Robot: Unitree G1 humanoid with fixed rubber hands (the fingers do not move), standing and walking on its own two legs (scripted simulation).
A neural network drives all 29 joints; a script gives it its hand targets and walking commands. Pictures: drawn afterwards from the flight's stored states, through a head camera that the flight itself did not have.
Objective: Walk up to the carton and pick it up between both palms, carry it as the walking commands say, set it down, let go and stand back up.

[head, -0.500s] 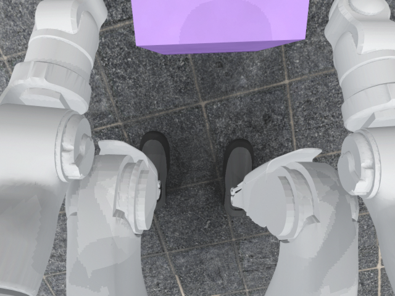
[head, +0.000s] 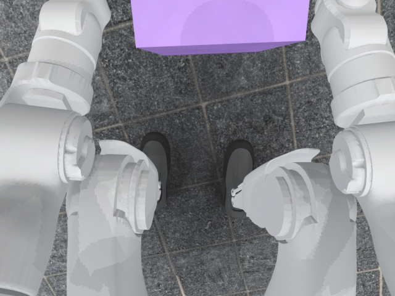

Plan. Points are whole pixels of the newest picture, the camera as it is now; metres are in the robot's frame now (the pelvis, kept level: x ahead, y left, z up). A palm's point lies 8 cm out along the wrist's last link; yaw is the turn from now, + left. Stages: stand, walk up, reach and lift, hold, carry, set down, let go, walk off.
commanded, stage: reach and lift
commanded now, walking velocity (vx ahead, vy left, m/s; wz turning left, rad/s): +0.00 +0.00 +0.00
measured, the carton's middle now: out of the picture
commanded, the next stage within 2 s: none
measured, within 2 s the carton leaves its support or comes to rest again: leaves its support in 1.00 s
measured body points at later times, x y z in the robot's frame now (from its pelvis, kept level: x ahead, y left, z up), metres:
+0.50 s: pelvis +0.00 +0.00 +0.00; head +0.39 +0.01 +0.22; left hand +0.57 +0.17 -0.19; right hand +0.57 -0.13 -0.20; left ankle +0.13 +0.12 -0.34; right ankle +0.12 -0.09 -0.34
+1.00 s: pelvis +0.00 +0.00 -0.01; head +0.38 +0.01 +0.22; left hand +0.57 +0.17 -0.19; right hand +0.57 -0.13 -0.19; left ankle +0.13 +0.13 -0.34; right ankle +0.12 -0.09 -0.34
